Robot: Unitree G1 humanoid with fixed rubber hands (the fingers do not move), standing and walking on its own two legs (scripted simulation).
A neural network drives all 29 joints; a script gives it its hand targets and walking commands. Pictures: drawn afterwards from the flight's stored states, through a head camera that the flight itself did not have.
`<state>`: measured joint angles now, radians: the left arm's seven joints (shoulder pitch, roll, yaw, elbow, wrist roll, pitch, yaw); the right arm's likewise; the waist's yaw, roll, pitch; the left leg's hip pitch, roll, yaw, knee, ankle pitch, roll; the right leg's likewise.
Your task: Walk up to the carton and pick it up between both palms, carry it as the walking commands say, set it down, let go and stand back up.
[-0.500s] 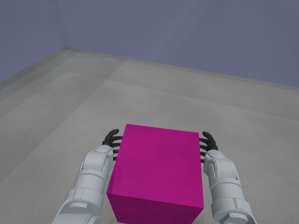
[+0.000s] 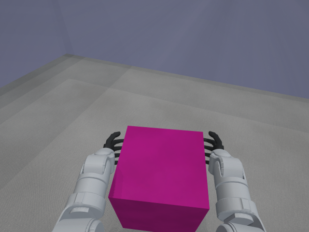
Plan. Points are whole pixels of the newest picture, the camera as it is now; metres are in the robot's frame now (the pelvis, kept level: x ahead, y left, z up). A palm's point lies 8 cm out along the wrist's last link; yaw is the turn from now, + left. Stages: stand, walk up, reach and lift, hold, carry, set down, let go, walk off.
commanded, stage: reach and lift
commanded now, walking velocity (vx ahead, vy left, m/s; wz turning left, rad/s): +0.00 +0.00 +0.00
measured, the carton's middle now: (160, 182) +0.29 -0.01 -0.02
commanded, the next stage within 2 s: hold in 0.86 s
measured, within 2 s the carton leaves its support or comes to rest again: neither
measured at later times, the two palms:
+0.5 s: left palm (105, 164) +0.30 +0.14 +0.05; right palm (214, 162) +0.31 -0.16 +0.05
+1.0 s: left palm (104, 169) +0.28 +0.14 +0.04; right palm (216, 168) +0.29 -0.16 +0.05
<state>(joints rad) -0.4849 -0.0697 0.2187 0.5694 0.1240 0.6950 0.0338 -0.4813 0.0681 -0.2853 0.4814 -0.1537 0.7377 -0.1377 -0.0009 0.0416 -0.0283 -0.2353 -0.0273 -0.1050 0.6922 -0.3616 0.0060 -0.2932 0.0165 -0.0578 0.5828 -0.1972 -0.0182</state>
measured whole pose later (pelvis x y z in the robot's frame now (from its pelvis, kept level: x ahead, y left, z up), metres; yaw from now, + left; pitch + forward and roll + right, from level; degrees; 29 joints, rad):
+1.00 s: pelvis +0.00 +0.00 +0.00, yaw +0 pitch -7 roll -1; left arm -0.30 -0.08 0.17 0.39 0.12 0.76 0.03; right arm -0.35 0.07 -0.18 0.39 -0.15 0.78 -0.12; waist 0.00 0.05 -0.03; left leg -0.19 -0.03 -0.11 0.67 -0.35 0.00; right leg -0.26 0.02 -0.06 0.57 -0.19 -0.02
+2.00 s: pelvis +0.00 -0.03 -0.01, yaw +9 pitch +0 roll -3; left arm -0.16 -0.13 0.09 -0.31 0.07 1.17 0.09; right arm -0.18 0.14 -0.16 -0.34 -0.08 1.17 -0.15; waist 0.00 0.05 -0.08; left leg -0.43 -0.01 0.04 0.79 -0.36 0.08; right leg -0.41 -0.04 -0.16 0.93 -0.45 -0.02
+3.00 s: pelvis -0.03 -0.08 +0.00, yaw +30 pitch +2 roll -4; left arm -0.10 -0.13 0.05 -0.40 0.06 1.22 0.12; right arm -0.12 0.13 -0.12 -0.41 -0.07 1.22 -0.14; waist 0.00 0.05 -0.09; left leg -0.40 0.00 0.04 0.72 -0.35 0.09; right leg -0.41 -0.06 -0.22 0.93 -0.41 -0.01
